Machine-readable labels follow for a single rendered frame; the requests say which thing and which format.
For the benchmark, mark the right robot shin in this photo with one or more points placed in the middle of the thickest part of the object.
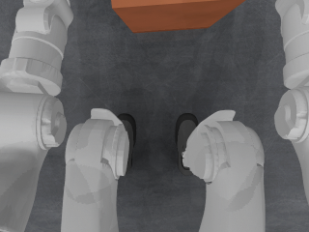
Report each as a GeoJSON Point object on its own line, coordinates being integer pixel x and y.
{"type": "Point", "coordinates": [219, 116]}

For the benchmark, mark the carton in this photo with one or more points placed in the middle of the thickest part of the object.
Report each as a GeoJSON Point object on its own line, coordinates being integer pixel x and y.
{"type": "Point", "coordinates": [146, 16]}

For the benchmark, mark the left robot forearm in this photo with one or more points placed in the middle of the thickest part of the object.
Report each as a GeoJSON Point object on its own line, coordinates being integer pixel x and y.
{"type": "Point", "coordinates": [38, 46]}

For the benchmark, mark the left robot upper arm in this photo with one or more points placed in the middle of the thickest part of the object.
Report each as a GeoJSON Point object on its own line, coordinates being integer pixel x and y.
{"type": "Point", "coordinates": [30, 125]}

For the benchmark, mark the right robot upper arm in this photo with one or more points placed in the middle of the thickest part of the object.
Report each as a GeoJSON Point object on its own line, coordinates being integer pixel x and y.
{"type": "Point", "coordinates": [291, 121]}

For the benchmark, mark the right robot forearm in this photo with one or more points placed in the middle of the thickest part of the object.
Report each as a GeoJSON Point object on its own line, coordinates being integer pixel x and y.
{"type": "Point", "coordinates": [294, 30]}

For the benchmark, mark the robot left thigh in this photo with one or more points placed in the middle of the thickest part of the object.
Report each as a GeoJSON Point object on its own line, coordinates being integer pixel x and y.
{"type": "Point", "coordinates": [91, 178]}

